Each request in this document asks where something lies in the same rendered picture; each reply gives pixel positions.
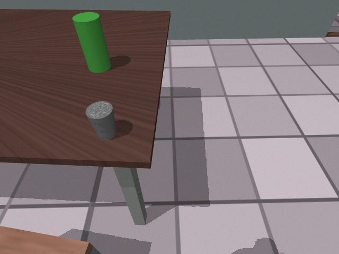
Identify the table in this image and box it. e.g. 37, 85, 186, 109
0, 9, 171, 225

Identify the chair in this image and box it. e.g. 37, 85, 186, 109
0, 226, 101, 254

